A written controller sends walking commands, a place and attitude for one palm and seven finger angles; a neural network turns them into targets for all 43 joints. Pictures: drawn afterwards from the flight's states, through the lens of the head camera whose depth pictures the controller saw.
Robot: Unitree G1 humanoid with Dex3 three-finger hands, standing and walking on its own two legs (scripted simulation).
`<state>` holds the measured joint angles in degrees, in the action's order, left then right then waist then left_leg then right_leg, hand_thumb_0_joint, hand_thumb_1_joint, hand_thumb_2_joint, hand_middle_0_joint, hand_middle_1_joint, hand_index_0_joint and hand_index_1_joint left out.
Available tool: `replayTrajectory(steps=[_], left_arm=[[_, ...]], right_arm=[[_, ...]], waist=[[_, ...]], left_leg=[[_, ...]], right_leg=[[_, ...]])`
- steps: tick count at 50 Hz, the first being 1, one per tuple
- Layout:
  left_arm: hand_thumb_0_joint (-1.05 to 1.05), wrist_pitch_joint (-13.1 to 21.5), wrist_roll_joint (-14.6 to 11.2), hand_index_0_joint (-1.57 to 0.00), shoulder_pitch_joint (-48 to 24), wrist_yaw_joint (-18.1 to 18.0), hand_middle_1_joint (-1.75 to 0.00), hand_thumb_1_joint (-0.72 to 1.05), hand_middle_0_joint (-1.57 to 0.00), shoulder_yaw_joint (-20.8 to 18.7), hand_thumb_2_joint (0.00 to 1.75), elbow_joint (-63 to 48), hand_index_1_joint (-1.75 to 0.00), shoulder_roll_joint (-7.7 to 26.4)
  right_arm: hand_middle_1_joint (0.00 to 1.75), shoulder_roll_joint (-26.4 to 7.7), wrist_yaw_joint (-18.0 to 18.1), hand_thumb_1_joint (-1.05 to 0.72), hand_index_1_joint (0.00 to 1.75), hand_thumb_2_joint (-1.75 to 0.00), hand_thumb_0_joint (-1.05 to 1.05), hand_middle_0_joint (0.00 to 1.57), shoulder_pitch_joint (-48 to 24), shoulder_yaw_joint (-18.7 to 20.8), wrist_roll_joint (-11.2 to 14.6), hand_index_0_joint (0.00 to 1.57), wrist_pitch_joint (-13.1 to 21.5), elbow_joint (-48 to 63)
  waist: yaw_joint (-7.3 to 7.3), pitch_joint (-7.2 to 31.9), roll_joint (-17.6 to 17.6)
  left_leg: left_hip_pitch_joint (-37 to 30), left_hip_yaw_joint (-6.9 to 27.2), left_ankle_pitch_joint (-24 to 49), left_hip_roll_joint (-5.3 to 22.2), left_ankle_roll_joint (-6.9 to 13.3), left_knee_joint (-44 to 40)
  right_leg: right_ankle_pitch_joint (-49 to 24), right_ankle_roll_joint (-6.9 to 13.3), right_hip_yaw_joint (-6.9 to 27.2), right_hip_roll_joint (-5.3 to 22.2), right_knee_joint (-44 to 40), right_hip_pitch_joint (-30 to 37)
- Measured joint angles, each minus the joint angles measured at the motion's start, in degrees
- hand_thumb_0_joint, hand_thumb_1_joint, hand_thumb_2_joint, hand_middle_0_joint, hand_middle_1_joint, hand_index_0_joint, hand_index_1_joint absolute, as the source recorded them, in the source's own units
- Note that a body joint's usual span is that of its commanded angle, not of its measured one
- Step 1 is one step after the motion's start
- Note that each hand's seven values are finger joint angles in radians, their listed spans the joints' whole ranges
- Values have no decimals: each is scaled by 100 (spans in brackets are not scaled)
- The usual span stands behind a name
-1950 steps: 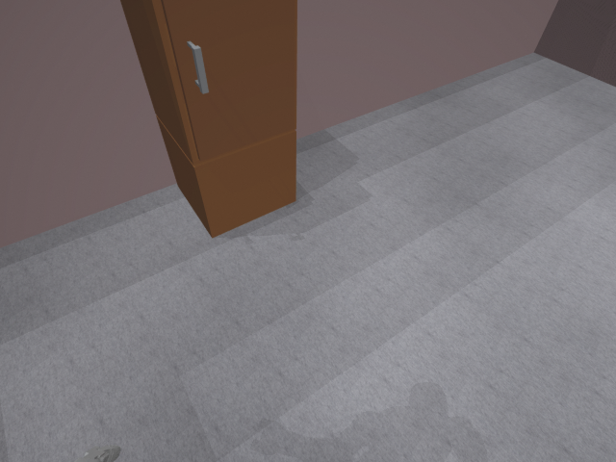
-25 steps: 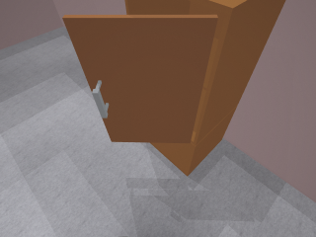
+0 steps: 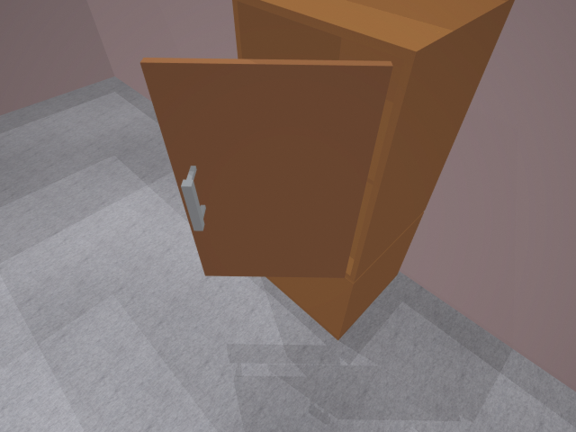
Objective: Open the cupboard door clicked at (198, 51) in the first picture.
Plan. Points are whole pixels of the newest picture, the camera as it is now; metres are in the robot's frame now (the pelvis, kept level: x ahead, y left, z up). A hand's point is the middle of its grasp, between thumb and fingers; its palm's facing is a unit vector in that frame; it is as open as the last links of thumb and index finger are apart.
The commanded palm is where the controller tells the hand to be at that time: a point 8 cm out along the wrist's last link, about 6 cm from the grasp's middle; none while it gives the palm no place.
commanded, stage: come to a stop and stand still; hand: left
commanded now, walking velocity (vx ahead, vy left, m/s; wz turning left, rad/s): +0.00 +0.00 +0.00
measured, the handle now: (195, 199) +0.54 +0.22 -0.02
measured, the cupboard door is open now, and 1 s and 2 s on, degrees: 44 44 44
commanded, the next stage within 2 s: look again from close up in 0.08 s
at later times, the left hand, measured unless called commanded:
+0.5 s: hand out of the picture +0.04 +0.19 -0.18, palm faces -0.02 -0.98 -0.18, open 7.4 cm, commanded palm none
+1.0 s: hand (154, 342) +0.24 +0.21 -0.01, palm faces +0.11 -0.99 -0.02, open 7.9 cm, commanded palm +0.16 +0.27 -0.06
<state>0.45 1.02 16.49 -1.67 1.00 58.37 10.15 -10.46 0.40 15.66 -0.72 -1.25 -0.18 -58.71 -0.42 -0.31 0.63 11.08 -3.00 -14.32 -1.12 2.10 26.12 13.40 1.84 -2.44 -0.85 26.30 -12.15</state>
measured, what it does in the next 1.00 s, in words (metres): stands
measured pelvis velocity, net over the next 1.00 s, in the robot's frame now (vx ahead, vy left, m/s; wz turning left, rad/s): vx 0.01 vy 0.02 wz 0.03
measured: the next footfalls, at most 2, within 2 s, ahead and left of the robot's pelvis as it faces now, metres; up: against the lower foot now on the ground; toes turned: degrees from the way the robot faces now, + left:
none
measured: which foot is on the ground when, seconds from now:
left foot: down 0.00-1.00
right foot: down 0.00-1.00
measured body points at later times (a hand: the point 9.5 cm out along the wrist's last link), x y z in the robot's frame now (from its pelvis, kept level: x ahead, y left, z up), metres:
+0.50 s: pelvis +0.03 +0.02 +0.00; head +0.04 +0.03 +0.45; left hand +0.04 +0.24 -0.17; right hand +0.04 -0.21 -0.15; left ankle +0.00 +0.09 -0.74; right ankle +0.01 -0.10 -0.74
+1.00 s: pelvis +0.01 +0.02 -0.04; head +0.04 +0.02 +0.41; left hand +0.23 +0.26 +0.00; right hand +0.17 -0.23 -0.12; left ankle +0.00 +0.10 -0.74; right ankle +0.03 -0.07 -0.74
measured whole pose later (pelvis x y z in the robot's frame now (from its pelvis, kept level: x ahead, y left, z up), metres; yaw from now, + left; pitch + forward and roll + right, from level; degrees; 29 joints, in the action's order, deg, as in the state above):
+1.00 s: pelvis +0.01 +0.02 -0.04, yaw +2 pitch +9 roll +1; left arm 24.5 -12.4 16.8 8.6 -8.5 11.3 10.2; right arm -13.9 -0.8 12.5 1.5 -0.3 13.9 -39.4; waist -1.9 7.4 -1.1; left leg 32.6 -3.8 -24.4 -4.1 3.3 47.5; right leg 22.9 2.4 -3.0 0.5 49.3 -35.8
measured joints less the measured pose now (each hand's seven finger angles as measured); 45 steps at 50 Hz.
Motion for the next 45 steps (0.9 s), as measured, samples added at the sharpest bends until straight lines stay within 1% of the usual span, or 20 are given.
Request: replayTrajectory(steps=[10, 23, 37, 38, 39, 40, 41, 42, 43, 44, 45], left_arm=[[1, 33, -19, -20, 67, -11, -30, 90, -20, 29, 89, 267, -30, 14], [1, 46, -11, -20, -93, -58, -30, 91, -20, 29, 89, 427, -30, -40], [1, 8, -9, -20, -248, -58, -30, 91, -20, -20, 89, 380, -30, 52], [1, 39, 6, -20, -256, -102, -30, 91, -20, -14, 89, 381, -30, 44], [1, -334, -201, -20, 28, -96, -30, 90, -20, -166, 89, -558, -30, 22], [1, -432, -312, -20, 369, -144, -31, 90, -20, -272, 89, -1683, -30, 27], [2, -336, -411, -20, 653, -262, -31, 90, -20, -296, 89, -2641, -31, 53], [2, -220, -527, -20, 809, -353, -31, 89, -20, -311, 89, -3386, -31, 73], [2, -71, -643, -20, 821, -371, -32, 89, -20, -338, 88, -3940, -32, 81], [2, 141, -739, -20, 729, -312, -32, 88, -20, -393, 88, -4338, -32, 84], [2, 434, -834, -20, 585, -194, -33, 86, -20, -479, 88, -4607, -33, 84]], right_arm=[[30, 90, 17, -91, 30, -90, 0, 20, 181, -76, 39, 20, 72, -400], [30, 195, 85, -90, 30, -90, 0, 20, -45, -64, 65, 20, 168, -580], [30, 116, 126, -91, 30, -90, 0, 20, -251, -41, 58, 20, 194, -539], [30, 101, 121, -91, 30, -90, 0, 20, -254, -35, 74, 20, 179, -496], [30, 83, 111, -91, 30, -90, 0, 20, -141, -19, 146, 20, 229, -219], [30, 75, 159, -91, 30, -90, 0, 20, 13, -29, 182, 20, 487, 57], [30, 72, 201, -91, 30, -90, 1, 20, 136, -18, 209, 21, 781, 279], [30, 64, 211, -91, 30, -90, 1, 20, 214, 16, 232, 21, 1020, 479], [30, 42, 190, -91, 30, -90, 1, 20, 257, 59, 238, 21, 1188, 700], [30, 7, 151, -91, 30, -90, 1, 20, 266, 96, 211, 21, 1309, 924], [30, -38, 106, -91, 30, -90, 1, 20, 240, 119, 169, 21, 1389, 1139]], waist=[[-5, -108, -99], [15, -155, -207], [39, -178, -238], [31, -170, -213], [10, -167, -201], [43, -158, -239], [54, -102, -282], [22, -36, -299], [-36, 18, -290], [-98, 80, -281], [-145, 162, -290]], left_leg=[[-73, -36, -63, -54, 56, -58], [-246, -81, -242, -102, 132, -33], [-395, -105, -284, -209, 234, -136], [-314, -96, -293, -196, 221, -51], [-245, -73, -315, -198, 214, -4], [-248, -89, -295, -239, 214, -63], [-257, -109, -237, -296, 206, -161], [-228, -94, -182, -354, 197, -212], [-121, -43, -163, -405, 198, -151], [81, 14, -197, -452, 202, 33], [361, 45, -284, -496, 198, 318]], right_leg=[[72, -62, 45, 49, -17, 48], [225, -150, 100, 92, -3, 216], [294, -257, 133, 192, -44, 338], [284, -268, 120, 185, -36, 301], [283, -264, 98, 189, 29, 224], [315, -188, 106, 225, 262, 85], [402, -125, 104, 269, 623, -101], [491, -100, 82, 296, 910, -267], [540, -84, 36, 305, 1060, -419], [513, -66, -14, 298, 1093, -587], [468, -43, -52, 284, 1088, -792]])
